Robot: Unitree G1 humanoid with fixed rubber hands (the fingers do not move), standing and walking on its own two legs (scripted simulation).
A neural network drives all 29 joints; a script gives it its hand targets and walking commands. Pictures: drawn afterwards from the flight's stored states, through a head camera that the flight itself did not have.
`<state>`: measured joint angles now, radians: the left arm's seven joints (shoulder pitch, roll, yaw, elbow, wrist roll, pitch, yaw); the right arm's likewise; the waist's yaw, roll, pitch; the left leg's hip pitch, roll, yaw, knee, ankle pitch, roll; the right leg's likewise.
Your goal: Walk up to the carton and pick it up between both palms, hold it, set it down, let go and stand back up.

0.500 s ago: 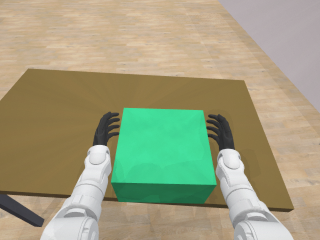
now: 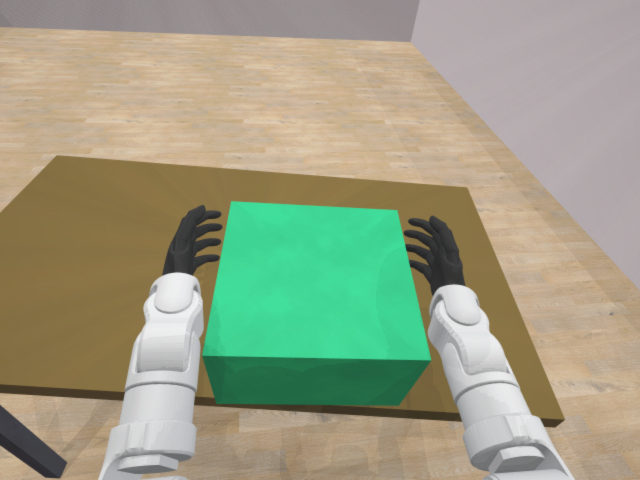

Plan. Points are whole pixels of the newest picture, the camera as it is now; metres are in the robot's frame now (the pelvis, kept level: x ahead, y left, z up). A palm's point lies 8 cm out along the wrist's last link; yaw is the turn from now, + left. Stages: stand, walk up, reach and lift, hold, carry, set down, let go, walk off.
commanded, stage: reach and lift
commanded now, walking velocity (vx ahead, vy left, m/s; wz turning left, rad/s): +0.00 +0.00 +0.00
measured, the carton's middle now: (312, 300) +0.36 +0.00 +0.05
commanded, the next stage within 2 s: hold in 1.44 s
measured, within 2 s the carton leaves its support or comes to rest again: neither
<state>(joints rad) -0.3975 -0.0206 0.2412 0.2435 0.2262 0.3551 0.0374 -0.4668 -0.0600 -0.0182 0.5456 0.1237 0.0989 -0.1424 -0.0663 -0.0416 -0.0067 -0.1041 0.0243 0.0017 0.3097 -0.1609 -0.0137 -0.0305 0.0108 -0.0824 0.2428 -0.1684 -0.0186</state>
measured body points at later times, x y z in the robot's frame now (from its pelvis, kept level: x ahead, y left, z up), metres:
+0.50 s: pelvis -0.01 +0.01 +0.00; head -0.04 +0.03 +0.45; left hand +0.36 +0.17 +0.13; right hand +0.36 -0.16 +0.16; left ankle +0.01 +0.12 -0.75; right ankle -0.02 -0.10 -0.75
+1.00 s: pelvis -0.02 +0.00 +0.00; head -0.05 +0.03 +0.45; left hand +0.36 +0.18 +0.15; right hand +0.36 -0.15 +0.16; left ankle +0.01 +0.12 -0.75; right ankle -0.02 -0.10 -0.75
